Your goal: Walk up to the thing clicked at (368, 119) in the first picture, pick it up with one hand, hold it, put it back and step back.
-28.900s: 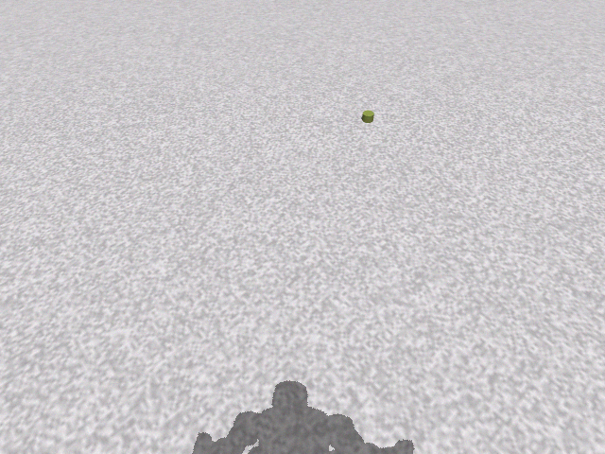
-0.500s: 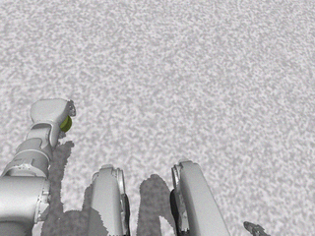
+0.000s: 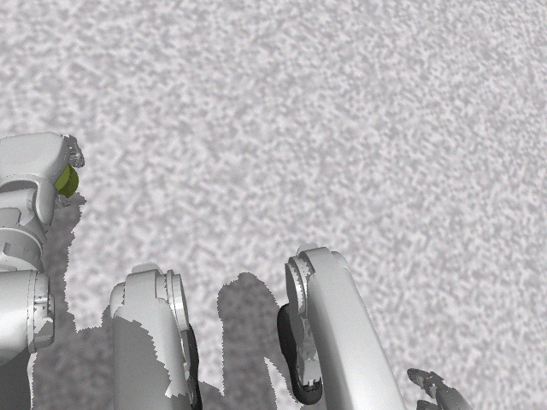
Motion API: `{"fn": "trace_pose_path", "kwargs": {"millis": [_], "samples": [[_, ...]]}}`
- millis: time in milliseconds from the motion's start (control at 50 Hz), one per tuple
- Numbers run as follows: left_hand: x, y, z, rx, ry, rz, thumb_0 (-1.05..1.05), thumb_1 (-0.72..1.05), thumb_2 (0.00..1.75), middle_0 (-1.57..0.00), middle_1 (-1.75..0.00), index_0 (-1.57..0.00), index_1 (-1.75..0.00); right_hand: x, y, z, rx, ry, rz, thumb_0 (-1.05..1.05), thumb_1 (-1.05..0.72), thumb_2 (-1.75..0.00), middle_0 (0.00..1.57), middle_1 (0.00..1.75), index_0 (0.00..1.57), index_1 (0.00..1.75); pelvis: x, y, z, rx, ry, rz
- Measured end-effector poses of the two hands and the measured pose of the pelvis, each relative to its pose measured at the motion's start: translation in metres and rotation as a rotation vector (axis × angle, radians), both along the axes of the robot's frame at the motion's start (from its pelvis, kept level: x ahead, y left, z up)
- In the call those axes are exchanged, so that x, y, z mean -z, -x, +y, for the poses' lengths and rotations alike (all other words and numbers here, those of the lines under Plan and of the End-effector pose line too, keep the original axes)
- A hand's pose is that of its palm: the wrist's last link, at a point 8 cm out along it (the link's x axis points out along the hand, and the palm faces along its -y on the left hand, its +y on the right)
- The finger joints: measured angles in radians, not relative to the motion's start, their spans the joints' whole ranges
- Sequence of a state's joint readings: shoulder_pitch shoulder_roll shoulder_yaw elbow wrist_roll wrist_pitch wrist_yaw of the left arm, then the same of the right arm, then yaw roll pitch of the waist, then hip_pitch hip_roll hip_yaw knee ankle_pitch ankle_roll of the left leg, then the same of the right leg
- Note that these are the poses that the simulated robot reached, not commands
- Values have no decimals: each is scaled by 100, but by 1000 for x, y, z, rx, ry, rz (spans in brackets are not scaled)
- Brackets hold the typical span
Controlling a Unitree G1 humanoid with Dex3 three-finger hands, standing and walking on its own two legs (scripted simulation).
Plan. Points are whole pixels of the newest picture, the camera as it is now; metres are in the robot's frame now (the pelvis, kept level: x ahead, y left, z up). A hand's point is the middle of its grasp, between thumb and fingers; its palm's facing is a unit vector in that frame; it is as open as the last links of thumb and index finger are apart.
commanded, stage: crouch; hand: left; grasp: from above
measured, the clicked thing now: (50, 177) +0.47 +0.31 -0.20
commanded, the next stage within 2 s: lower in 0.46 s
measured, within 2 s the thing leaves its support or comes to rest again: rests again in 1.86 s
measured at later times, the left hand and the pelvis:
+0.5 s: hand (63, 181) +0.47 +0.30 -0.23, palm faces -0.45 -0.07 -0.89, open 8.1 cm; pelvis +0.00 +0.00 -0.05, yaw -3 degrees
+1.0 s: hand (76, 186) +0.47 +0.30 -0.28, palm faces -0.46 -0.09 -0.88, open 8.1 cm; pelvis +0.00 +0.00 -0.08, yaw -5 degrees
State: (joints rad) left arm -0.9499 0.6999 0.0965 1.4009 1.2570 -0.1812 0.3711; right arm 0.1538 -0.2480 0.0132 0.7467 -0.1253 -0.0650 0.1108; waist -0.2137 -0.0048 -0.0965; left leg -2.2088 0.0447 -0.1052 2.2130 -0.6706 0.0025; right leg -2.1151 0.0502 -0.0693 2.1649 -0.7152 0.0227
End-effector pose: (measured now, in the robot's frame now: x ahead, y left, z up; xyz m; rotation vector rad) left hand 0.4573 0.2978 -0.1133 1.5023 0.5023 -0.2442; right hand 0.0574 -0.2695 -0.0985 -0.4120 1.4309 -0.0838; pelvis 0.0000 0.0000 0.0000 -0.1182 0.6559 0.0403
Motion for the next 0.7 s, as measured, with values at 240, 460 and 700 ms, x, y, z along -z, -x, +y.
{"fn": "trace_pose_path", "kwargs": {"millis": [240, 460, 700], "samples": [[31, -10, 1, -8, 5, 1, 1, 19, 40, -61, -63, -84, -61, 25, 24, 2, 0, -10, 56, 0, -91, -90, 20, 30, 20, 30, 31, 4, -2, 19, 11, -36], [52, -16, 4, -3, 1, -1, 1, 20, 39, -61, -63, -84, -61, 40, 24, 3, -20, 1, 58, 0, -91, -90, 20, 30, 20, 30, 50, 5, -1, 28, 24, -57], [70, -20, 7, -18, -5, 17, 0, 19, 40, -62, -62, -85, -61, 50, 17, 2, -47, -1, 60, 0, -91, -90, 20, 30, 20, 30, 61, 3, -2, 36, 29, -66]]}}
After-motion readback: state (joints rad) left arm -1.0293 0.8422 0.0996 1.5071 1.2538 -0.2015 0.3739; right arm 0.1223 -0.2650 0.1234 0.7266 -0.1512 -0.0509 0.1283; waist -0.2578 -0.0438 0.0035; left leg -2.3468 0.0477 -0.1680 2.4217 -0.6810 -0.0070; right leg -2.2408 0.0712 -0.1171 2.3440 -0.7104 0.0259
